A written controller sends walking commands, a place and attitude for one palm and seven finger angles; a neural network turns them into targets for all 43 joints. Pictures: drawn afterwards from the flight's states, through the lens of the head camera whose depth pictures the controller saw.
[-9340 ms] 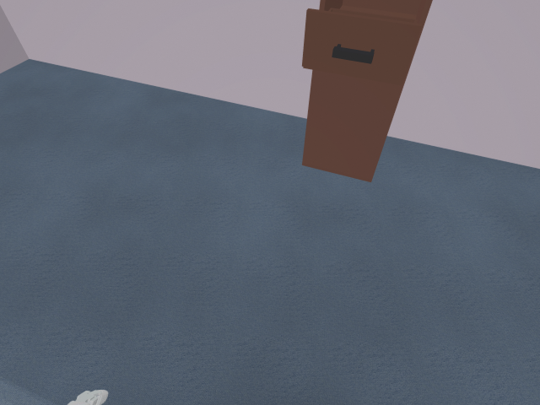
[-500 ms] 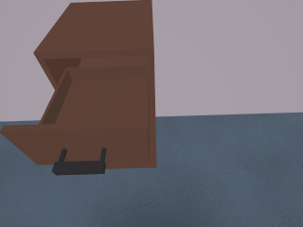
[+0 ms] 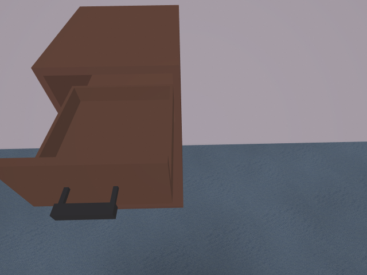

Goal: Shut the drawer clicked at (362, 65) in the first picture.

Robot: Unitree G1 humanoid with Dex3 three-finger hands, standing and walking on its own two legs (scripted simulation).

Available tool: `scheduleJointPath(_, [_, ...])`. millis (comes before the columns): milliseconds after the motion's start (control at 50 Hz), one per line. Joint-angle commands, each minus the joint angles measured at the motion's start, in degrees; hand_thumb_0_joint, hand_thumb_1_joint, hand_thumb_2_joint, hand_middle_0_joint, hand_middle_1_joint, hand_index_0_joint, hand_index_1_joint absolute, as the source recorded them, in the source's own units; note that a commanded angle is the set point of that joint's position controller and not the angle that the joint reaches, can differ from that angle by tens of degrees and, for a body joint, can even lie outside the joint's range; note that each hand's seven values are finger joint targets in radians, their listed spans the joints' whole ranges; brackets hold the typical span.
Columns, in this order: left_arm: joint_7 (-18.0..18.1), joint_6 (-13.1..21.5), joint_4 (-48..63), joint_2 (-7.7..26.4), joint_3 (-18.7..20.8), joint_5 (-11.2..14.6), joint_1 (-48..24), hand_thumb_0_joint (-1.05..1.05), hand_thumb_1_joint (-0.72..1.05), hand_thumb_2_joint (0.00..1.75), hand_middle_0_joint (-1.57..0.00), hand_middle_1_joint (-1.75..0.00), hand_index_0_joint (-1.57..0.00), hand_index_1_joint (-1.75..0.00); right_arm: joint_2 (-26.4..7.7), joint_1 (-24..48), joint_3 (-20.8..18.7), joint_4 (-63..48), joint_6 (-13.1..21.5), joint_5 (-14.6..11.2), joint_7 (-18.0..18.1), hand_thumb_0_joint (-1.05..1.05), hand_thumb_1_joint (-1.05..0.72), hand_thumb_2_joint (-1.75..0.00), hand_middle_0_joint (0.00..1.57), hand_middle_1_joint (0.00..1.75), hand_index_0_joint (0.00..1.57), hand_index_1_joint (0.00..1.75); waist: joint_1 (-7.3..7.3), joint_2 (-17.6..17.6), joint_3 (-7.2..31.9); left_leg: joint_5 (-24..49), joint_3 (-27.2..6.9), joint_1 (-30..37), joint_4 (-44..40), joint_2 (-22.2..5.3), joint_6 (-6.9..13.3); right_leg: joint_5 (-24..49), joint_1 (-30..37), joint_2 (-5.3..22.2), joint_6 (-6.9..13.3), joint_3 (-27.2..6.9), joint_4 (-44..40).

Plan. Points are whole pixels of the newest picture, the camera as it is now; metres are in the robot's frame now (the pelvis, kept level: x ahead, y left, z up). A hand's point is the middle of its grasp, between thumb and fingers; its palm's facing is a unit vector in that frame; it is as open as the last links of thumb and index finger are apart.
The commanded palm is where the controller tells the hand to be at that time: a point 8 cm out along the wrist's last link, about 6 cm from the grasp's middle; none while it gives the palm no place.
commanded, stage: come to a stop and stand still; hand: left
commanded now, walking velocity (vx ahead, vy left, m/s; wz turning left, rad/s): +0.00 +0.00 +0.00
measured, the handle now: (87, 201) +0.26 +0.22 +0.03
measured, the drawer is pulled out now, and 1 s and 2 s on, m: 0.30 0.30 0.29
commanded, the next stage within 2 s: look again from close up in 0.08 s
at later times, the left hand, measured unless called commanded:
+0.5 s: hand out of the picture -0.01 +0.17 -0.17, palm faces +0.02 -0.98 -0.19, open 7.4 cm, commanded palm none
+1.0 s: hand (101, 248) +0.18 +0.19 -0.03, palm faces +0.24 -0.96 -0.13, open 7.0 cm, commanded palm +0.09 +0.21 -0.04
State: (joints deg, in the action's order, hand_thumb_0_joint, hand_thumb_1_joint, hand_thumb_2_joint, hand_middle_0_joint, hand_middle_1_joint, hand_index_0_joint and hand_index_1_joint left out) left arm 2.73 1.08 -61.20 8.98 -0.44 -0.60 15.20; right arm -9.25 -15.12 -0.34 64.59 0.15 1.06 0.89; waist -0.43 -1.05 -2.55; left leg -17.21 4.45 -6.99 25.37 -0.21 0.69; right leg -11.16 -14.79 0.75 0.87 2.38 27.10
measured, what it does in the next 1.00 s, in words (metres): stands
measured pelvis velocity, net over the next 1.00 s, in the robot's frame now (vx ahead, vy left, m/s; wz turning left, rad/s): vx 0.00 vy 0.01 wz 0.05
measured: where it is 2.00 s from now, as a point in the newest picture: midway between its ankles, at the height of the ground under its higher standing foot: outside the picture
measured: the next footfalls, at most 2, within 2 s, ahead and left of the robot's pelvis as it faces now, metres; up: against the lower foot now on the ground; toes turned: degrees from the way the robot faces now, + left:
none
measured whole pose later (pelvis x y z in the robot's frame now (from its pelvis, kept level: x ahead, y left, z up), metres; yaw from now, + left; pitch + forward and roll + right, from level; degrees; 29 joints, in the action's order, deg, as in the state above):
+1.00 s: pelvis +0.00 +0.01 -0.01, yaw +3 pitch +2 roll +0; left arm 6.3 7.3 -5.0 9.1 -0.7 7.7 27.5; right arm -14.2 -19.2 -1.3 46.4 17.2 -0.8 2.7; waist -1.6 -1.7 3.8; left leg -21.7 2.4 -16.2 35.4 1.7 1.9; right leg -16.1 -22.7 3.4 -0.3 4.1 36.3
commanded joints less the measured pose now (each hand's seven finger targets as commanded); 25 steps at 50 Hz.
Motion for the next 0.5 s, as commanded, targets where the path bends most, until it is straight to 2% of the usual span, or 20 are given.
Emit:
scheduleJointPath(0, [0.23, 0.68, 1.68, 5.98, 1.32, 0.19, 4.09, 0.0, 0.9, 0.9, -0.2, -0.3, -0.2, -0.3, -5.17, -4.38, -0.62, -0.64, 0.5, -0.3, 0.56, 0.0, -0.9, -0.9, 0.2, 0.3, 0.2, 0.3, -0.14, 1.78, -1.27, 6.72, -5.08, -4.17, -5.65, -5.33, 0.71, 7.44, 3.29, 6.14, 1.47, -7.36, -5.46])
scheduleJointPath(40, [0.25, 0.6, 1.52, 5.76, 1.27, 0.19, 4.2, 0.0, 0.9, 0.9, -0.2, -0.3, -0.2, -0.3, -4.93, -5.04, -0.61, -0.43, 0.46, -0.36, 0.55, 0.0, -0.9, -0.9, 0.2, 0.3, 0.2, 0.3, -0.18, 1.24, -0.75, 6.15, -5.29, -3.87, -6.22, -5.5, 0.77, 6.2, 3.68, 5.88, 1.38, -7.02, -5.81])
scheduleJointPath(100, [0.2, 0.57, 1.29, 5.52, 1.3, 0.17, 4.42, 0.0, 0.9, 0.9, -0.2, -0.3, -0.2, -0.3, -4.82, -5.32, -0.5, -0.22, 0.46, -0.33, 0.57, 0.0, -0.9, -0.9, 0.2, 0.3, 0.2, 0.3, -0.16, 1.82, -2.4, 5.01, -5.22, -4.86, -6.6, -5.34, 0.74, 4.67, 3.13, 5.85, 1.32, -7.33, -6.36])
scheduleJointPath(160, [0.22, 0.51, 1.13, 5.15, 1.28, 0.14, 4.69, 0.0, 0.9, 0.9, -0.2, -0.3, -0.2, -0.3, -4.67, -5.91, -0.46, 0.06, 0.51, -0.34, 0.58, 0.0, -0.9, -0.9, 0.2, 0.3, 0.2, 0.3, -0.18, 0.98, -2.55, 4.61, -5.46, -4.88, -7.17, -5.53, 0.82, 3.83, 3.01, 5.62, 1.18, -6.95, -6.5])
scheduleJointPath(220, [0.2, 0.67, 0.8, 4.84, 1.32, 0.16, 5.28, 0.0, 0.9, 0.9, -0.2, -0.3, -0.2, -0.3, -4.47, -6.35, -0.47, 0.21, 0.66, -0.34, 0.63, 0.0, -0.9, -0.9, 0.2, 0.3, 0.2, 0.3, -0.18, 1.76, -1.96, 5.29, -5.38, -4.5, -7.03, -5.44, 0.88, 4.82, 3.51, 5.78, 1.27, -7.01, -6.39])
scheduleJointPath(340, [0.24, 0.66, 0.26, 4.28, 1.17, 0.18, 6.04, 0.0, 0.9, 0.9, -0.2, -0.3, -0.2, -0.3, -4.33, -7.16, -0.37, 0.45, 0.8, -0.42, 0.76, 0.0, -0.9, -0.9, 0.2, 0.3, 0.2, 0.3, -0.25, 0.97, -1.16, 6.24, -5.59, -3.6, -7.54, -5.87, 0.95, 6.17, 4.12, 5.49, 1.21, -6.41, -5.91])
scheduleJointPath(480, [0.23, 0.64, -0.08, 3.66, 1.13, 0.06, 6.59, 0.0, 0.9, 0.9, -0.2, -0.3, -0.2, -0.3, -4.07, -7.31, -0.33, 0.59, 0.93, -0.46, 0.81, 0.0, -0.9, -0.9, 0.2, 0.3, 0.2, 0.3, -0.14, 1.2, -3.23, 4.92, -5.86, -4.87, -8.15, -5.86, 1.03, 4.9, 3.24, 5.29, 0.99, -6.41, -6.11])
